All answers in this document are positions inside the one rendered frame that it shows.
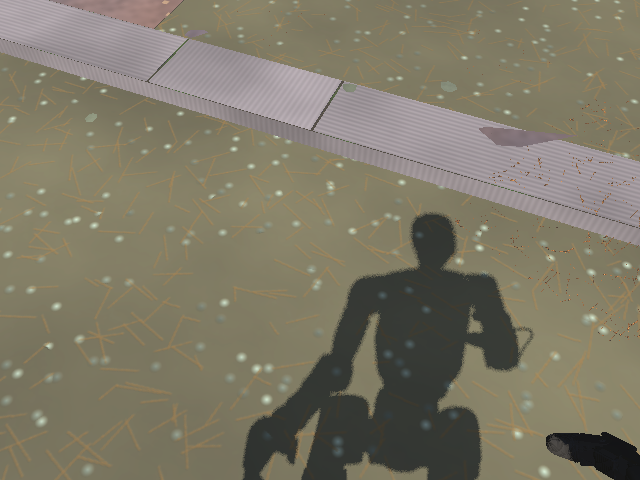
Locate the right robot hand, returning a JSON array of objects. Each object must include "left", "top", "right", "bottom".
[{"left": 546, "top": 432, "right": 640, "bottom": 480}]

